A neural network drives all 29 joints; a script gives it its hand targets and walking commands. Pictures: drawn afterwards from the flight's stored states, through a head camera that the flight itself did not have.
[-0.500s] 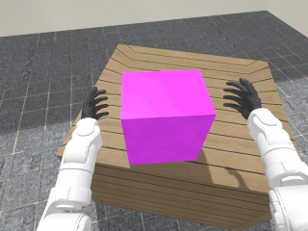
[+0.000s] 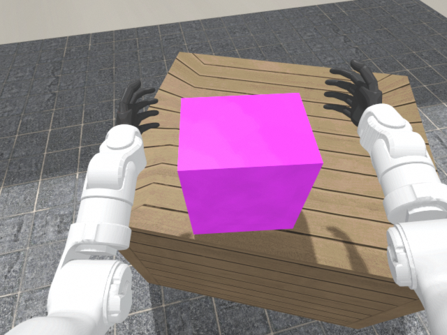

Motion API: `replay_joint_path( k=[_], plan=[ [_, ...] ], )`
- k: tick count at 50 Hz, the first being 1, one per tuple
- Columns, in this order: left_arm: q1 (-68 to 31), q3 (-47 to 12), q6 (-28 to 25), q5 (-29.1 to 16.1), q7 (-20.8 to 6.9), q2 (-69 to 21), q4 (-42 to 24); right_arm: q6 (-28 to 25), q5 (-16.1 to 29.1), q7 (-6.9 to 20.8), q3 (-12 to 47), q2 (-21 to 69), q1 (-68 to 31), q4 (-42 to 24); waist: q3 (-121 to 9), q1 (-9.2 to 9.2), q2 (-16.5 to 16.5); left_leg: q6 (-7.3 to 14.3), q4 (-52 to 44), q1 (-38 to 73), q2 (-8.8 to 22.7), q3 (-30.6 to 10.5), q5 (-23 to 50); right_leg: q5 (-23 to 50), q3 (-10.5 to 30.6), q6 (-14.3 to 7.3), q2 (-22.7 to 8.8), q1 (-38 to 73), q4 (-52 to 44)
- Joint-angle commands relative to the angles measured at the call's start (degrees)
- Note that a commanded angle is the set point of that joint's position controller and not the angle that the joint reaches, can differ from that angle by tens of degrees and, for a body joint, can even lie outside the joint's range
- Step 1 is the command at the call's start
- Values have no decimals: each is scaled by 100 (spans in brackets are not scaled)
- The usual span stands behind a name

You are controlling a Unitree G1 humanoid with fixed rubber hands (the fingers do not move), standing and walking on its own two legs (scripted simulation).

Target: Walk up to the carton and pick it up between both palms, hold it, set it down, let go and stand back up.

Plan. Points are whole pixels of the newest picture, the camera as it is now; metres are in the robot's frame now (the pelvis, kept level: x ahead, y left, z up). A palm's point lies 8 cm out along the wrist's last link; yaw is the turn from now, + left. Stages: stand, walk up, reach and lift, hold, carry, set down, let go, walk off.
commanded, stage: reach and lift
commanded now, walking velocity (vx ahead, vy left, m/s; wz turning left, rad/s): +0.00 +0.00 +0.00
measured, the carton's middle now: (242, 169) +0.45 +0.04 -0.02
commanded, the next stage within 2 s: none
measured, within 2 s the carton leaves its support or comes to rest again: neither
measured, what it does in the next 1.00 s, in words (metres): stands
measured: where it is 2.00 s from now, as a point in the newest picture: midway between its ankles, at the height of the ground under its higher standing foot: outside the picture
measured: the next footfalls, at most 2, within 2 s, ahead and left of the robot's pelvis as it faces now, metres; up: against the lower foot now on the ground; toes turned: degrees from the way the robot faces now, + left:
none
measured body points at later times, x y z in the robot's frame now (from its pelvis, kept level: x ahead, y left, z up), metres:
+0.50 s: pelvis +0.00 +0.00 -0.01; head +0.07 +0.01 +0.44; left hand +0.40 +0.24 +0.07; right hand +0.50 -0.14 +0.10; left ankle -0.01 +0.15 -0.75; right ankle +0.01 -0.09 -0.75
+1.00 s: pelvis -0.02 +0.00 -0.03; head +0.10 -0.02 +0.40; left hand +0.40 +0.22 +0.00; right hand +0.50 -0.15 +0.03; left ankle -0.01 +0.15 -0.75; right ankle +0.01 -0.09 -0.75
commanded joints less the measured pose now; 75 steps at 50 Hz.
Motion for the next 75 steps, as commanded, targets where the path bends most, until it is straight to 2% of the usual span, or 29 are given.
replay_joint_path(
  k=[1,6,7,8,9,10,12,14,16,19,22,23,24,25,26,27,34,37,40,41,42,47,50,54,60,62,69,71,75],
  plan=[
    [-2864,52,-201,-31,96,734,-666,-173,64,94,-253,-1044,-3226,-786,-3592,79,-486,166,82,572,-292,269,1816,1676,68,365,62,1954,265],
    [-3114,40,-316,72,86,779,-616,-233,82,110,-165,-1157,-3368,-339,-3676,87,-525,115,95,415,-308,312,2120,2343,98,394,6,2180,338],
    [-2557,31,-368,158,85,685,33,-289,105,112,-102,-996,-3021,29,-3333,125,-552,170,96,329,-329,320,2114,2567,98,440,-17,2059,408],
    [-2284,95,-473,210,70,550,-398,-430,186,94,-2,-1030,-2852,-458,-3898,293,-457,107,223,516,-296,248,2537,3179,170,440,-13,2493,505],
    [-2703,153,-526,210,77,714,-594,-499,133,14,-220,-1101,-3057,-514,-4206,-19,-398,31,284,497,-320,255,2726,3396,82,433,16,2542,521],
    [-2432,111,-597,287,15,574,-345,-554,145,0,-118,-925,-3135,-361,-3923,180,-484,55,327,184,-352,308,2618,3602,147,434,0,2676,589],
    [-2412,166,-815,341,-40,703,-342,-711,137,-5,-123,-1170,-2958,-514,-3934,105,-576,114,224,64,-339,295,2653,3933,64,476,25,2981,705],
    [-2617,107,-1083,340,-85,591,25,-753,6,2,-142,-808,-3044,-156,-3556,72,-688,158,123,-132,-297,302,1935,3003,203,480,-85,2576,515],
    [-2556,99,-1370,317,-15,591,-170,-973,-89,1,-217,-984,-2871,-236,-3980,99,-474,31,232,278,-281,305,2301,3165,124,441,-33,2505,541],
    [-2418,1,-1774,399,-87,346,924,-1216,-285,76,-183,-851,-2623,905,-3146,-63,-503,40,276,18,-280,323,1876,2297,107,353,-46,1831,420],
    [-2747,-205,-2545,227,46,294,811,-1796,-389,164,-474,-872,-2863,339,-4166,40,-11,-44,458,449,-176,286,2153,1779,-34,268,-48,1362,430],
    [-2996,-24,-2695,366,5,402,1745,-1818,-616,154,-545,-653,-3032,883,-3735,110,-203,32,421,-1,-149,303,1686,1341,68,309,-117,1140,375],
    [-2884,-83,-2915,305,52,324,1190,-1971,-582,175,-506,-704,-3002,444,-4339,203,-229,-39,427,158,-154,430,1910,1719,33,253,-82,1395,488],
    [-3139,-217,-3074,172,102,314,1045,-2086,-726,160,-685,-736,-3096,444,-4702,-40,-235,-70,524,167,-164,377,1896,1608,-43,233,-76,1247,580],
    [-3359,-283,-3205,200,151,322,1228,-2191,-702,165,-735,-830,-3253,470,-4931,117,-70,-65,606,81,-158,420,2131,1864,-35,237,15,1116,731],
    [-2900,-99,-3218,336,129,198,2078,-2176,-805,175,-636,-667,-2866,1281,-4321,115,-124,-38,683,-136,-129,352,2134,1732,-5,201,-14,971,750],
    [-2815,-34,-3860,176,50,193,2371,-2779,-770,130,-535,-734,-2943,1355,-5095,206,-515,-103,1008,-605,-137,457,2520,2542,38,211,40,1209,996],
    [-2925,247,-4157,208,-138,642,3844,-2716,-705,96,-157,-495,-3130,2036,-4067,241,-1143,151,751,-2069,-234,545,1104,2059,139,454,-139,1576,1119],
    [-3143,-95,-4623,-124,-57,686,3357,-3008,-452,56,-42,-439,-3207,1490,-5234,217,-920,50,989,-2076,-255,550,1555,2706,187,423,-145,1785,1534],
    [-2720,-118,-4749,-134,-123,486,3894,-3069,-296,80,291,-198,-2999,1769,-5178,372,-1039,32,1172,-2354,-271,545,1709,3078,246,461,-236,1746,1660],
    [-2949,-106,-4778,-106,-165,562,3951,-3068,-329,39,285,-332,-3181,1902,-5229,232,-1133,34,1138,-2444,-261,590,1730,3291,281,453,-213,1935,1767],
    [-3506,-345,-4949,-350,-111,517,3628,-3116,-277,9,231,-300,-3353,1978,-5326,100,-768,-33,1346,-2097,-222,479,1475,1898,62,382,-141,794,1606],
    [-3332,-490,-4894,-362,-99,197,3918,-3173,-452,-9,53,-354,-3366,1734,-5506,-25,-1049,44,1525,-2306,-253,551,1273,1789,41,418,-73,642,1768],
    [-2987,-241,-4853,-53,-69,12,3288,-3214,-593,-25,2,-107,-3067,1642,-5914,192,-831,-41,1576,-2150,-240,487,1863,2632,83,406,-90,1037,1847],
    [-3103,204,-4731,437,-94,-309,2794,-3169,-1318,-180,-701,428,-3013,1473,-5655,-113,-839,3,1236,-1991,-270,567,1572,2337,58,401,-90,1216,1511],
    [-2971,198,-4702,650,-137,-877,2959,-3201,-1621,-132,-809,1023,-2938,1295,-5781,12,-612,-7,1193,-1829,-243,622,1611,2302,66,350,-75,1202,1478],
    [-3000,143,-4883,1927,-743,-3423,2708,-3510,-3856,414,-1705,3888,-2480,1238,-4925,-405,-609,-67,594,-807,-278,626,1814,2823,-297,344,-54,1421,1004],
    [-2762,151,-5003,2149,-751,-3607,2763,-3640,-4154,535,-1843,4080,-2195,1354,-4631,-422,-451,-115,531,-530,-280,654,1984,2699,-322,268,-89,1240,893],
    [-2621,541,-5027,2268,-786,-3237,3000,-3707,-4318,443,-1828,4204,-2098,1459,-4060,-281,-816,138,176,-1330,-324,733,1227,2994,-173,503,-252,2153,917]
  ],
)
